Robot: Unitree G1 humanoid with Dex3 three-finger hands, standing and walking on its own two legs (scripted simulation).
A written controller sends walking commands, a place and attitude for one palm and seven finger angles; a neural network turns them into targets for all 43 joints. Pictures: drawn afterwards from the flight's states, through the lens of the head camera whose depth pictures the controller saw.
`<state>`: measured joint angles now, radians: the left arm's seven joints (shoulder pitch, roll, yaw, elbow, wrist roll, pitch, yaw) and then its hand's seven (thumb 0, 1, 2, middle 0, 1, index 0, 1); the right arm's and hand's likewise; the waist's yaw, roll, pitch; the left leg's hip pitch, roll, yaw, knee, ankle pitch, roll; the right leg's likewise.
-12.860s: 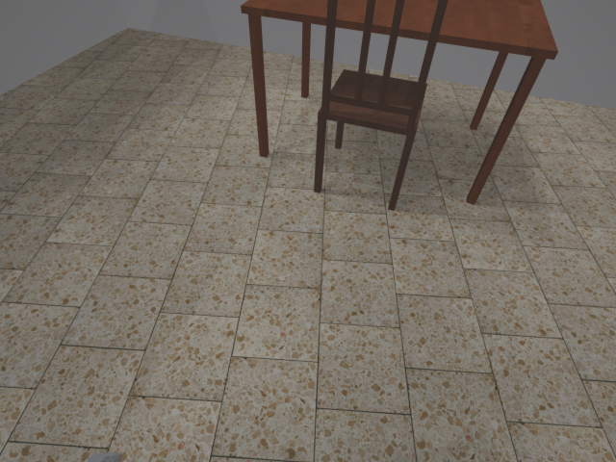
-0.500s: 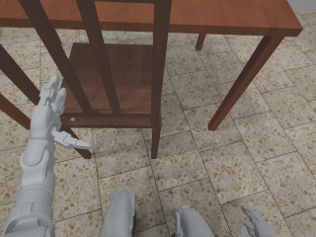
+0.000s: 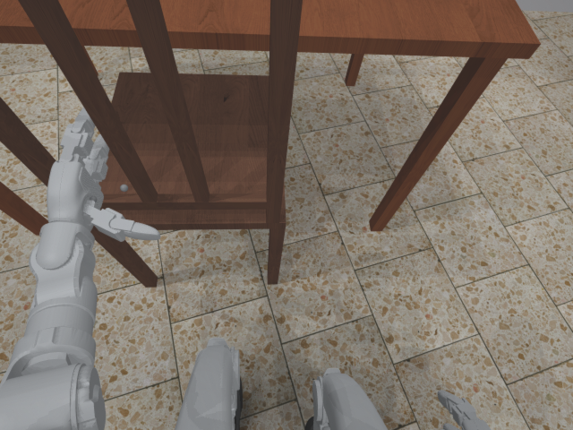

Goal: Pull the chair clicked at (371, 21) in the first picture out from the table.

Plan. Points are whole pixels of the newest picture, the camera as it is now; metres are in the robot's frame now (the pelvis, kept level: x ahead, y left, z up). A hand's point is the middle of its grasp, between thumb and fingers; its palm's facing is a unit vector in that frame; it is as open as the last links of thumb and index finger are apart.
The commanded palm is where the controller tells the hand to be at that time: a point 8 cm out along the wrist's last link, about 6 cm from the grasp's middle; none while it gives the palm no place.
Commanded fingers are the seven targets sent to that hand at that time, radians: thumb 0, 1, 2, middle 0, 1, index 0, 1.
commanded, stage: push the fingers through the gap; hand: left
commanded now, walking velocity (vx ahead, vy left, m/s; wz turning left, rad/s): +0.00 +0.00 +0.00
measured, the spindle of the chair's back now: (110, 127) +0.49 +0.25 +0.08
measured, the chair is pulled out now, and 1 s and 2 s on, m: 0.00 0.00 0.01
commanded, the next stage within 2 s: hook a spindle and tug to test in 0.74 s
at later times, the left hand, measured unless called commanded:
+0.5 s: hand (126, 166) +0.45 +0.24 +0.04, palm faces +0.08 -1.00 -0.04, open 16.9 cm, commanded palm +0.43 +0.27 +0.04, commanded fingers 0.00 -0.50 0.30 -0.06 -0.08 -0.06 -0.08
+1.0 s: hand (128, 169) +0.45 +0.23 +0.04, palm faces +0.09 -1.00 -0.04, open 16.7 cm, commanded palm +0.43 +0.27 +0.04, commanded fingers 0.00 -0.50 0.30 -0.22 -0.57 -0.22 -0.57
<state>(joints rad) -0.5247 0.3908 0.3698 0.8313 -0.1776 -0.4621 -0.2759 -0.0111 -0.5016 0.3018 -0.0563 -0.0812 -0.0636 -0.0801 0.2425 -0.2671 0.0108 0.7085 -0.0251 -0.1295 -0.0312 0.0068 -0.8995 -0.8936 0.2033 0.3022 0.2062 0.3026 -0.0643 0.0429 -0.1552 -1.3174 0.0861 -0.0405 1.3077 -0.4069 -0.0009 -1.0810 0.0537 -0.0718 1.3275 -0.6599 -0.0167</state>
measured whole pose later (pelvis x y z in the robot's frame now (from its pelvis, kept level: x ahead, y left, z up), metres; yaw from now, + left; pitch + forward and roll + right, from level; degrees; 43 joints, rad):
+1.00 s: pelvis +0.00 +0.00 +0.00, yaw -1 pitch +25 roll -5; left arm -0.65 0.43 0.41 0.96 -0.14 -0.47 -0.26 -0.01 -0.50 0.30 -0.09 -0.18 -0.10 -0.18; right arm 0.26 -0.26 0.01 0.71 -0.03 -0.06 -0.01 0.00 -0.90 -0.89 0.20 0.30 0.21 0.30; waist -0.09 0.04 -0.15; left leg -1.34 0.09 -0.04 1.31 -0.41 0.00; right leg -1.10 0.06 -0.07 1.33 -0.66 -0.02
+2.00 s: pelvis +0.01 +0.01 +0.01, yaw -1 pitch +24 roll -5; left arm -0.52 0.39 0.41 0.83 -0.16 -0.45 -0.23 0.01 0.69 0.78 -0.43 -1.42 -0.41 -1.44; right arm 0.26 -0.25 0.01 0.69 -0.02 -0.04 0.01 0.01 -0.90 -0.89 0.20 0.30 0.21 0.30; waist -0.11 0.04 -0.16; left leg -1.30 0.10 -0.03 1.29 -0.42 0.01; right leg -1.07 0.07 -0.05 1.29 -0.65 -0.01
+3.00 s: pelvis -0.02 +0.01 +0.11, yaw -1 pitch +7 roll -4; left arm -0.51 0.26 0.15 1.04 -0.08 -0.29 0.09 0.01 0.69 0.74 -0.28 -1.08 -0.47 -1.45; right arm 0.19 -0.25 -0.05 0.71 0.02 0.05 -0.10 0.00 -0.90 -0.89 0.20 0.30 0.20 0.30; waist -0.08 0.04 0.10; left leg -0.66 0.10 0.03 0.67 -0.14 0.01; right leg -0.48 0.07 0.00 0.67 -0.32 0.00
